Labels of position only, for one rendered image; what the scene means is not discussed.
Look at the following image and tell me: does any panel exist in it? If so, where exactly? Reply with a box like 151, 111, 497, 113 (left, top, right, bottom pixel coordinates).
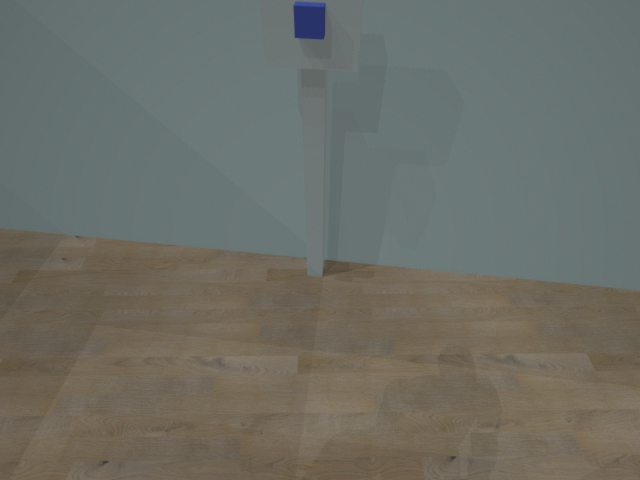
259, 0, 363, 277

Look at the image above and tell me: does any button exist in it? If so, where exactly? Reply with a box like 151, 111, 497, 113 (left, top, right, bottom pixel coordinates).
294, 1, 325, 40

